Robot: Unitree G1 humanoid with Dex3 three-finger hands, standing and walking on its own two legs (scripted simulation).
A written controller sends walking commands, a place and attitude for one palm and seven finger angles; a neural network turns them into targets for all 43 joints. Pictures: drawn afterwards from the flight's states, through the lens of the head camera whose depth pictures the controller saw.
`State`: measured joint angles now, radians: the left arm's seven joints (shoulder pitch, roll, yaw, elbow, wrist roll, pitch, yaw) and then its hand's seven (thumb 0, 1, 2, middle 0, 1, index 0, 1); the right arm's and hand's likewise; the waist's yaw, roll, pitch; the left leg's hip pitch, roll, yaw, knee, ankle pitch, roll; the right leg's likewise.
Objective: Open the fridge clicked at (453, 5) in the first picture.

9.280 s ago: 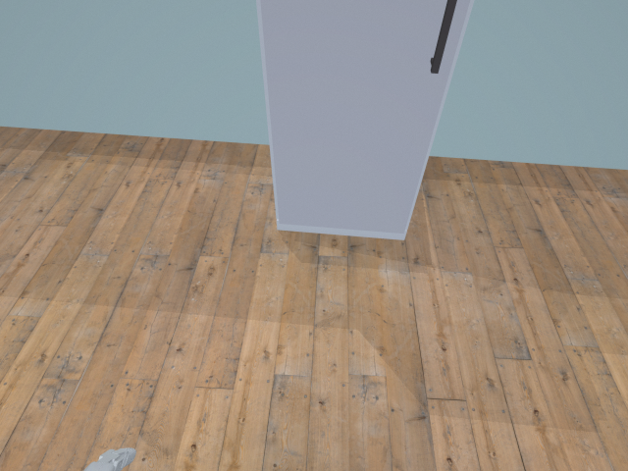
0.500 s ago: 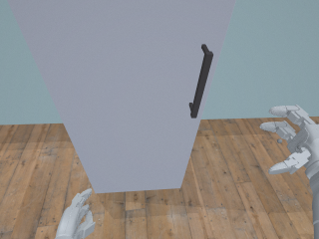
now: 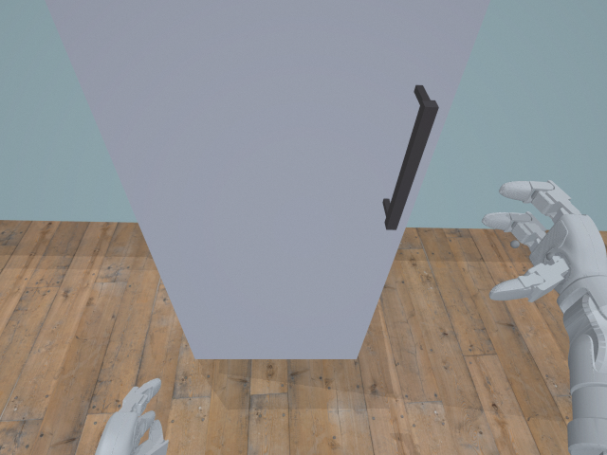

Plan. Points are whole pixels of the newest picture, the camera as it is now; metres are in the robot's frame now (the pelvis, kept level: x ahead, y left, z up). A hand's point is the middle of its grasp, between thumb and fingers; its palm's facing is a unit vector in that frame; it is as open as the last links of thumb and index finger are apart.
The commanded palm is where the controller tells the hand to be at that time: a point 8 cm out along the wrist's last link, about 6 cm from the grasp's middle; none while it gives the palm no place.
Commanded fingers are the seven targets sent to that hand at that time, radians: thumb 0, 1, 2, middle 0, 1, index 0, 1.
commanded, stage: move the hooked fingers beside the handle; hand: right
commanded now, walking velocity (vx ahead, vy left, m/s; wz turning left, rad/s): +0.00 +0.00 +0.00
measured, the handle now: (404, 165) +0.51 -0.12 +0.13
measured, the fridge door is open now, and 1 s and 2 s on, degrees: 0 0 0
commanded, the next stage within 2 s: feel for the door with the fingertips in 1.68 s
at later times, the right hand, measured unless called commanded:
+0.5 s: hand (476, 210) +0.40 -0.20 +0.15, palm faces -0.03 +1.00 -0.01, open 14.0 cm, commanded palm +0.39 -0.25 +0.15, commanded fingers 0.00 0.50 -0.30 0.30 1.20 0.30 1.20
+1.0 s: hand (446, 183) +0.46 -0.17 +0.14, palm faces -0.06 +1.00 +0.02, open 14.0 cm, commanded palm +0.43 -0.23 +0.14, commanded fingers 0.00 0.50 -0.30 0.30 1.20 0.30 1.20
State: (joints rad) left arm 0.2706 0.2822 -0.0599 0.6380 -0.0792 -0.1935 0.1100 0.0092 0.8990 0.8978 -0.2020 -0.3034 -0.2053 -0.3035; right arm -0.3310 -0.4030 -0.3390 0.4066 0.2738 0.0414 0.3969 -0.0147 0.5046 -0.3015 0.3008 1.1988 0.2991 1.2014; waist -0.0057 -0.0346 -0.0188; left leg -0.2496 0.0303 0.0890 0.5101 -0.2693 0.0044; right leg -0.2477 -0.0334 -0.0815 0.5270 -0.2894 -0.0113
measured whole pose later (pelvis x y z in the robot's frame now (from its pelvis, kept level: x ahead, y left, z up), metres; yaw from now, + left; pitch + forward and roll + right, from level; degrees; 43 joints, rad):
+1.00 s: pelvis -0.01 +0.00 -0.01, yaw +2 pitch +7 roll +1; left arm 0.38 0.28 -0.04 0.68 -0.05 -0.07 0.06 0.01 0.90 0.90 -0.20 -0.30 -0.21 -0.30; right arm -0.81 -0.43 -0.33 1.00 0.17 -0.16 0.29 -0.01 0.50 -0.30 0.30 1.20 0.30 1.20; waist 0.09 -0.02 -0.04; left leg -0.42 0.02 0.06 0.57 -0.27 0.01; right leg -0.41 -0.05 -0.10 0.60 -0.31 -0.01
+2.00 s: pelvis -0.01 +0.00 -0.01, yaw +1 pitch +6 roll +1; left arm 0.37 0.27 -0.03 0.66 -0.05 -0.05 0.04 0.01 0.90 0.90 -0.20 -0.30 -0.21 -0.30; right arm -0.76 -0.34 -0.26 0.91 0.17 -0.15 0.22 -0.01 0.51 -0.30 0.30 1.20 0.30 1.20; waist 0.07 -0.02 -0.05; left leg -0.42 0.02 0.07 0.59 -0.28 0.01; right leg -0.41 -0.05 -0.09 0.62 -0.31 -0.01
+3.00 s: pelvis -0.01 +0.00 -0.01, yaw +2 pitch +8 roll +1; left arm 0.40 0.27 -0.03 0.67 -0.04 -0.06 0.03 0.00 0.90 0.90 -0.20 -0.30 -0.21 -0.30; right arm -0.87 -0.37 -0.28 1.06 0.14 -0.22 0.20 -0.01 0.50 -0.30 0.34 1.22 0.34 1.22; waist 0.10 -0.02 -0.06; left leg -0.49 0.02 0.06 0.62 -0.28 0.01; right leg -0.48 -0.05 -0.10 0.65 -0.32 -0.02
